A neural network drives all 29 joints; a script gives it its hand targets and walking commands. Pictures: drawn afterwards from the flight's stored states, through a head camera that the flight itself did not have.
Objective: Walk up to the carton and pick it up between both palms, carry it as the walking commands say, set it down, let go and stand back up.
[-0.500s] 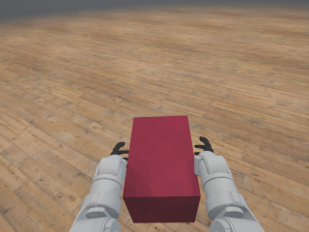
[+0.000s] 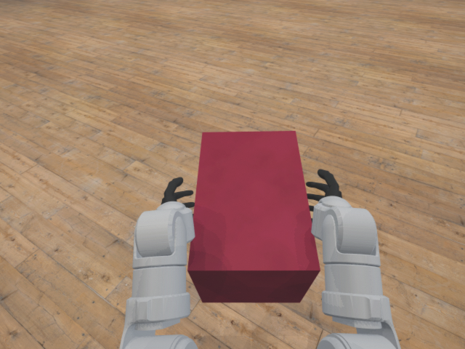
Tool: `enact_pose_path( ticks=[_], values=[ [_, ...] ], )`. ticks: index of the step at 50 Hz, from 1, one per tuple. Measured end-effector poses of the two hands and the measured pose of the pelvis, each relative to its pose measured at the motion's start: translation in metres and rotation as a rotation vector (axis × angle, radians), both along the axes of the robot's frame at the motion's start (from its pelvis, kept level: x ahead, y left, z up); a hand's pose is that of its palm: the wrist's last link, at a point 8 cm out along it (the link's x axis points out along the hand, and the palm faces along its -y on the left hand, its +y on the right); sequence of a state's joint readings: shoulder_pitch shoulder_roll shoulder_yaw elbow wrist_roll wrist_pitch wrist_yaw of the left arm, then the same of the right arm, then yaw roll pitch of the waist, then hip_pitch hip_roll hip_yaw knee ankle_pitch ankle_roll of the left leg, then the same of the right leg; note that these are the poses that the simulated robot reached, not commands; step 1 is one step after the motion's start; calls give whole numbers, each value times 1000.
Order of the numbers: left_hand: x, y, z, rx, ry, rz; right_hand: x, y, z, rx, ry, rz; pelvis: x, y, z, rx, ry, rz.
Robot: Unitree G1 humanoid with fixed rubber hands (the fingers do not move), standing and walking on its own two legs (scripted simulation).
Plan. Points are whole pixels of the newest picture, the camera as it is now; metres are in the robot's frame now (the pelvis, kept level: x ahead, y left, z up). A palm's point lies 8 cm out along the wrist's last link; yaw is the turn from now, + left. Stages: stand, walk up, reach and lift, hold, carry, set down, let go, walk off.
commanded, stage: carry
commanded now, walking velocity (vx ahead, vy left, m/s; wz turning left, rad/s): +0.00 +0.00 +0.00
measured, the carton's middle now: (249, 215) +0.36 -0.01 +0.05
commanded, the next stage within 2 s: none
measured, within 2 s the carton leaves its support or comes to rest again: neither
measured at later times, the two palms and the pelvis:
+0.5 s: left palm (178, 229) +0.28 +0.11 +0.11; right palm (342, 232) +0.27 -0.15 +0.11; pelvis -0.02 +0.00 +0.00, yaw -2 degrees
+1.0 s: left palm (257, 329) +0.16 -0.01 +0.04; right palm out of the picture +0.05 -0.25 +0.03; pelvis -0.18 +0.01 -0.03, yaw -24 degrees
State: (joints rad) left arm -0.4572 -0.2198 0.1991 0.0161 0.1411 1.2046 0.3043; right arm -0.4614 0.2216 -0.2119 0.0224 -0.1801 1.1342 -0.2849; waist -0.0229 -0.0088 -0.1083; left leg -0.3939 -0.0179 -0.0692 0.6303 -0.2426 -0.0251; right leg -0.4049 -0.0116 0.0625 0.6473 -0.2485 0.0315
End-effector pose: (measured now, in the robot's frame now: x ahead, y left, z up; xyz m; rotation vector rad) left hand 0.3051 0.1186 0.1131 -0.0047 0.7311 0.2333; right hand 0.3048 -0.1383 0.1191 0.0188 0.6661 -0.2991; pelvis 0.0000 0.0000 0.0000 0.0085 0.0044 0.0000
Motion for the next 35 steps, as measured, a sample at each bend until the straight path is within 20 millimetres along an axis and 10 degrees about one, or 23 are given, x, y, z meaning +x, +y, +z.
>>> enact_pose_path(
  ticks=[21, 35],
  values=[
    [-14, -3, 0, 19, 36, -7, -18, -3, -7, 10, 42, 5, -10, 0, -1, 4, -5, -6],
    [-58, -52, -33, 25, 92, -184, -107, -48, -40, 23, 101, -170, -78, 9, -10, 85, -9, -182]
  ],
)
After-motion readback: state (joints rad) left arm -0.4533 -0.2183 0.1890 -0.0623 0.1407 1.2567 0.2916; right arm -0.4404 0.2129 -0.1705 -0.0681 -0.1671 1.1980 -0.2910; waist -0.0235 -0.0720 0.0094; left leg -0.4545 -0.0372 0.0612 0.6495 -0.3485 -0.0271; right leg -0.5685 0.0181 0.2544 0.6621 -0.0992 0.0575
